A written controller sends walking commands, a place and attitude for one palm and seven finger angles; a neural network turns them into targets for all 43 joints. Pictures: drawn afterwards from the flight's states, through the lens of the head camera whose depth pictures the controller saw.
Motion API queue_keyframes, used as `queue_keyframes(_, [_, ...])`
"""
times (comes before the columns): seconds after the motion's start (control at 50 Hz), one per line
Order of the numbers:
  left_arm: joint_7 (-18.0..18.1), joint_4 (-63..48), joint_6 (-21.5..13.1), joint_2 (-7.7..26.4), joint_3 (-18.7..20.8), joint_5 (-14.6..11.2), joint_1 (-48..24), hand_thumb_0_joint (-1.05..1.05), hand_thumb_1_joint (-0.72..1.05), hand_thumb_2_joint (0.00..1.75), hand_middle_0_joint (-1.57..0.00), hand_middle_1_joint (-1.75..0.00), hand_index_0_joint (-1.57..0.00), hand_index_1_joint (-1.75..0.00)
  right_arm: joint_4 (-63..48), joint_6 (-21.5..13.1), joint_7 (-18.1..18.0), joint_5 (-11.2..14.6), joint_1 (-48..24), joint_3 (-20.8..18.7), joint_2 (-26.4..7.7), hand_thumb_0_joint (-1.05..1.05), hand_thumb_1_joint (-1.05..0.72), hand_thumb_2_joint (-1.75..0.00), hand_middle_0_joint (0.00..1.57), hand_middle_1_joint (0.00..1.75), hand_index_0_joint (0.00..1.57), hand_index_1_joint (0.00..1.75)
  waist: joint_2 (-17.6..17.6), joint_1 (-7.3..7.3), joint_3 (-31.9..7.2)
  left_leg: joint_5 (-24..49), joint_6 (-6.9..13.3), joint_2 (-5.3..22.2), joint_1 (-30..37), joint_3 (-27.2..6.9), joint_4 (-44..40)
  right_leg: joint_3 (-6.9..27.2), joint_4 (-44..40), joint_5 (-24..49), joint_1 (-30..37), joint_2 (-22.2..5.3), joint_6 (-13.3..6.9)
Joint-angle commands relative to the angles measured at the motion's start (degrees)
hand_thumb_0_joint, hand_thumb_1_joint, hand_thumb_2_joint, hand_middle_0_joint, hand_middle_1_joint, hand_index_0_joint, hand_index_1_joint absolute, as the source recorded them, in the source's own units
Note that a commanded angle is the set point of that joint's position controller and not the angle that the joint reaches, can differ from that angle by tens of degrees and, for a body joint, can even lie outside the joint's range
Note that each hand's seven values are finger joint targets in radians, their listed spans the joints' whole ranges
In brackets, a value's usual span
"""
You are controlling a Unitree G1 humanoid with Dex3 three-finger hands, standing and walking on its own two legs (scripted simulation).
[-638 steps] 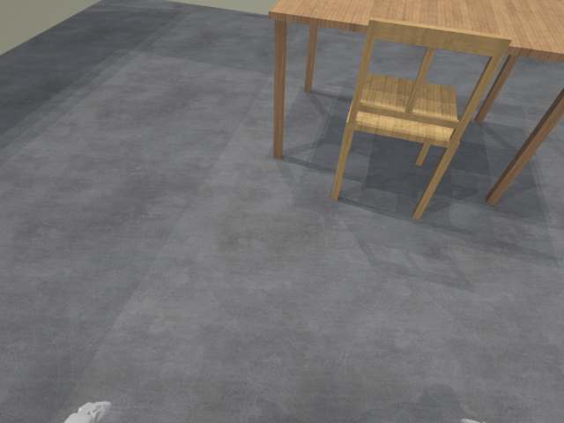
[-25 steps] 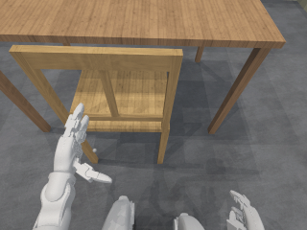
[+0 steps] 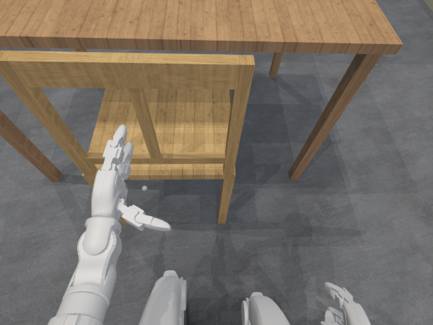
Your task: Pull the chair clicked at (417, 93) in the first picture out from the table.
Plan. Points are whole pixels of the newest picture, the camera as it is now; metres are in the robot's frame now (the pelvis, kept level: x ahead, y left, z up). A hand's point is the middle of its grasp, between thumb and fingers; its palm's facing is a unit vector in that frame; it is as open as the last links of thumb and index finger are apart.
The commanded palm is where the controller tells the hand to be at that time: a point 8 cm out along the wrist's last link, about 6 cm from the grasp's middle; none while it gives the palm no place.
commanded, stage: aim the fingers beside a spindle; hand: left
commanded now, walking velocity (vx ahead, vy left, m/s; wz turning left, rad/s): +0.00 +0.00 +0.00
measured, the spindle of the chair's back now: (146, 126) +0.51 +0.17 +0.00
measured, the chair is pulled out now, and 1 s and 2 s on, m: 0.00 0.00 0.00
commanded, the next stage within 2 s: push the fingers through the gap in 0.70 s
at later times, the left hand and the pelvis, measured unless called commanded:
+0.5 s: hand (147, 190) +0.35 +0.14 +0.02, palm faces +0.02 -1.00 -0.03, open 16.9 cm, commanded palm +0.33 +0.19 +0.02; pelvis -0.01 +0.00 -0.01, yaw +0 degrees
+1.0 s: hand (150, 180) +0.37 +0.14 +0.02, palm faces +0.02 -1.00 -0.04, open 16.9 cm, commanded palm +0.36 +0.18 +0.02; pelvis -0.01 +0.00 -0.01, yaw +0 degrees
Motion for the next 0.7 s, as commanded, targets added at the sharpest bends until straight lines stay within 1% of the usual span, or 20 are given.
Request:
queue_keyframes(0.0, [1.53, -9.64, -3.89, 4.56, 1.25, 0.42, -13.85, 0.0, -0.5, 0.3, -0.06, -0.08, -0.06, -0.08, -6.63, -1.37, -0.01, 0.1, 1.18, -3.29, -8.2, 0.0, -0.9, -0.9, 0.2, 0.3, 0.2, 0.3, -0.11, -1.2, -20.44, 11.09, 0.97, -1.46, 25.53, -1.96, -6.93, -0.25, -11.03, 17.73, -1.89, 0.81, -1.12])
queue_keyframes(0.08, [2.25, -8.23, -4.77, 5.66, 2.39, 0.85, -19.92, 0.0, -0.5, 0.3, -0.06, -0.08, -0.06, -0.08, -5.99, -0.87, -0.1, -0.18, 1.46, -3.25, -8.18, 0.0, -0.9, -0.9, 0.2, 0.3, 0.2, 0.3, 0.55, -1.65, -21.0, 9.76, 0.95, -1.58, 24.46, -1.94, -5.73, 0.11, -10.35, 16.49, -3.49, 0.78, -1.15])
queue_keyframes(0.1, [2.43, -8.05, -5.0, 6.74, 3.75, 0.86, -18.48, 0.0, -0.5, 0.3, -0.06, -0.08, -0.06, -0.08, -6.16, -0.72, -0.13, -0.17, 1.57, -3.32, -8.28, 0.0, -0.9, -0.9, 0.2, 0.3, 0.2, 0.3, 0.09, -0.97, -22.02, 10.44, 0.93, -1.57, 24.73, -1.82, -5.86, 0.18, -10.28, 17.05, -2.62, 0.87, -1.25])
queue_keyframes(0.12, [2.48, -9.5, -5.27, 7.93, 4.89, 0.71, -17.32, 0.0, -0.5, 0.3, -0.06, -0.08, -0.06, -0.08, -6.68, -0.73, -0.1, -0.3, 1.56, -3.35, -8.39, 0.0, -0.9, -0.9, 0.2, 0.3, 0.2, 0.3, 1.97, 0.02, -24.15, 12.3, 0.9, -1.63, 25.75, -1.77, -5.77, 0.35, -9.79, 18.61, -1.62, 0.9, -1.44])
queue_keyframes(0.14, [2.33, -10.53, -5.23, 6.94, 4.08, 0.42, -16.38, 0.0, -0.5, 0.3, -0.06, -0.08, -0.06, -0.08, -7.05, -0.59, 0.08, -0.2, 1.3, -3.26, -8.0, 0.0, -0.9, -0.9, 0.2, 0.3, 0.2, 0.3, 2.54, 0.12, -25.38, 13.4, 0.87, -1.68, 26.94, -1.56, -6.01, 0.33, -9.88, 19.98, -0.73, 0.74, -1.4])
queue_keyframes(0.18, [1.96, -10.06, -4.68, 7.68, 5.07, -0.18, -14.25, 0.0, -0.5, 0.3, -0.06, -0.08, -0.06, -0.08, -7.2, -0.2, 0.13, 0.01, 1.36, -3.22, -7.97, 0.0, -0.9, -0.9, 0.2, 0.3, 0.2, 0.3, 0.47, 0.21, -24.62, 13.97, 1.01, -1.7, 25.8, -1.14, -6.22, 0.6, -10.37, 21.71, 1.17, 0.88, -1.23])
queue_keyframes(0.22, [1.27, -9.95, -4.29, 6.9, 4.06, -0.15, -12.86, 0.0, -0.5, 0.3, -0.06, -0.08, -0.06, -0.08, -7.37, -0.03, 0.19, 0.19, 1.47, -3.21, -7.97, 0.0, -0.9, -0.9, 0.2, 0.3, 0.2, 0.3, 0.35, -0.12, -23.78, 13.75, 1.06, -1.6, 25.3, -1.24, -6.3, 0.43, -10.21, 21.5, 0.86, 0.97, -1.22])
queue_keyframes(0.26, [0.6, -9.68, -3.77, 4.31, 1.43, -0.43, -13.17, 0.0, -0.5, 0.3, -0.06, -0.08, -0.06, -0.08, -7.25, 0.02, 0.21, 0.39, 1.27, -3.23, -7.79, 0.0, -0.9, -0.9, 0.2, 0.3, 0.2, 0.3, -0.64, -1.17, -21.74, 12.34, 1.18, -1.57, 24.95, -1.19, -6.34, 0.3, -10.9, 20.57, -0.13, 0.89, -0.99])
queue_keyframes(0.28, [0.44, -9.13, -3.66, 5.18, 2.5, -0.68, -12.33, 0.0, -0.5, 0.3, -0.06, -0.08, -0.06, -0.08, -7.19, 0.08, 0.11, 0.49, 1.44, -3.31, -7.96, 0.0, -0.9, -0.9, 0.2, 0.3, 0.2, 0.3, -1.59, -0.76, -21.19, 11.28, 1.16, -1.63, 23.83, -1.15, -6.43, 0.37, -11.16, 19.68, 0.3, 0.88, -0.99])
queue_keyframes(0.32, [0.12, -8.23, -3.81, 4.82, 1.66, -0.69, -14.59, 0.0, -0.5, 0.3, -0.06, -0.08, -0.06, -0.08, -6.78, -0.12, -0.18, 0.67, 1.33, -3.22, -8.06, 0.0, -0.9, -0.9, 0.2, 0.3, 0.2, 0.3, -2.4, -1.97, -18.65, 8.96, 1.43, -1.64, 22.35, -1.28, -6.18, 0.51, -11.63, 17.47, -1.19, 0.92, -0.92])
queue_keyframes(0.36, [0.16, -9.79, -4.82, 5.04, 1.28, -0.59, -18.2, 0.0, -0.5, 0.3, -0.06, -0.08, -0.06, -0.08, -6.44, -0.41, -0.45, 0.59, 1.1, -3.29, -8.1, 0.0, -0.9, -0.9, 0.2, 0.3, 0.2, 0.3, -0.86, -2.12, -19.75, 8.09, 1.43, -1.75, 22.67, -1.36, -5.74, 0.8, -11.46, 16.25, -2.14, 0.74, -0.94])
queue_keyframes(0.38, [0.25, -10.16, -5.18, 4.83, 1.23, -0.64, -17.87, 0.0, -0.5, 0.3, -0.06, -0.08, -0.06, -0.08, -6.42, -0.63, -0.41, 0.55, 1.16, -3.27, -7.99, 0.0, -0.9, -0.9, 0.2, 0.3, 0.2, 0.3, 0.27, -1.58, -20.42, 8.22, 1.29, -1.8, 23.66, -1.61, -5.94, 0.64, -11.36, 15.66, -2.36, 0.77, -1.12])
queue_keyframes(0.42, [0.87, -11.82, -5.89, 6.92, 2.89, -0.33, -17.32, 0.0, -0.5, 0.3, -0.06, -0.08, -0.06, -0.08, -6.5, -0.86, -0.47, 0.39, 1.16, -3.39, -8.18, 0.0, -0.9, -0.9, 0.2, 0.3, 0.2, 0.3, 1.45, -1.01, -22.23, 9.95, 1.23, -1.69, 25.03, -1.75, -5.8, 0.59, -10.79, 16.69, -1.92, 0.82, -1.35])
queue_keyframes(0.44, [1.09, -12.21, -6.06, 5.89, 1.86, -0.02, -17.45, 0.0, -0.5, 0.3, -0.06, -0.08, -0.06, -0.08, -6.42, -0.86, -0.42, 0.3, 1.05, -3.37, -8.03, 0.0, -0.9, -0.9, 0.2, 0.3, 0.2, 0.3, 1.88, -1.15, -23.11, 10.82, 1.16, -1.63, 26.38, -1.88, -5.91, 0.43, -10.64, 17.21, -2.38, 0.74, -1.31])
queue_keyframes(0.46, [1.22, -11.32, -5.78, 4.86, 0.86, 0.17, -17.37, 0.0, -0.5, 0.3, -0.06, -0.08, -0.06, -0.08, -6.43, -0.82, -0.31, 0.27, 1.05, -3.28, -7.89, 0.0, -0.9, -0.9, 0.2, 0.3, 0.2, 0.3, 2.52, -1.39, -22.09, 10.38, 1.04, -1.63, 26.51, -1.96, -6.05, 0.25, -10.83, 16.54, -3.19, 0.74, -1.32])
queue_keyframes(0.5, [1.55, -9.68, -5.43, 6.03, 2.01, 0.4, -17.81, 0.0, -0.5, 0.3, -0.06, -0.08, -0.06, -0.08, -6.17, -0.63, -0.35, 0.29, 0.99, -3.28, -8.15, 0.0, -0.9, -0.9, 0.2, 0.3, 0.2, 0.3, 0.66, -1.43, -20.72, 8.86, 1.06, -1.63, 24.93, -1.96, -6.08, 0.25, -11.0, 15.43, -3.19, 0.85, -1.27])
queue_keyframes(0.54, [1.64, -8.16, -4.73, 6.29, 2.55, 0.67, -16.81, 0.0, -0.5, 0.3, -0.06, -0.08, -0.06, -0.08, -6.44, -0.49, -0.26, 0.3, 0.89, -3.16, -8.14, 0.0, -0.9, -0.9, 0.2, 0.3, 0.2, 0.3, 1.59, -0.89, -21.02, 8.94, 1.08, -1.81, 24.5, -1.73, -5.98, 0.38, -10.92, 15.72, -2.88, 0.75, -1.38])
queue_keyframes(0.56, [1.63, -7.56, -4.44, 5.43, 1.66, 0.66, -17.86, 0.0, -0.5, 0.3, -0.06, -0.08, -0.06, -0.08, -6.49, -0.37, -0.22, 0.39, 0.91, -3.08, -8.11, 0.0, -0.9, -0.9, 0.2, 0.3, 0.2, 0.3, 0.35, -1.42, -20.1, 8.31, 1.06, -1.76, 24.2, -2.01, -6.23, 0.11, -10.89, 15.2, -3.28, 0.83, -1.32])
queue_keyframes(0.62, [1.73, -7.67, -4.18, 6.64, 3.22, 0.38, -17.02, 0.0, -0.5, 0.3, -0.06, -0.08, -0.06, -0.08, -6.82, -0.26, -0.2, 0.39, 1.09, -3.19, -8.23, 0.0, -0.9, -0.9, 0.2, 0.3, 0.2, 0.3, 0.41, -0.73, -21.22, 9.33, 1.18, -1.82, 24.24, -1.78, -5.99, 0.41, -10.97, 16.28, -2.08, 0.93, -1.43])
queue_keyframes(0.68, [1.57, -9.87, -4.47, 5.49, 2.08, 0.14, -16.6, 0.0, -0.5, 0.3, -0.06, -0.08, -0.06, -0.08, -7.36, -0.17, 0.03, 0.42, 0.86, -3.2, -7.98, 0.0, -0.9, -0.9, 0.2, 0.3, 0.2, 0.3, 1.37, -0.51, -22.68, 11.06, 1.05, -1.79, 25.71, -1.7, -6.18, 0.28, -10.73, 17.79, -1.54, 0.81, -1.43])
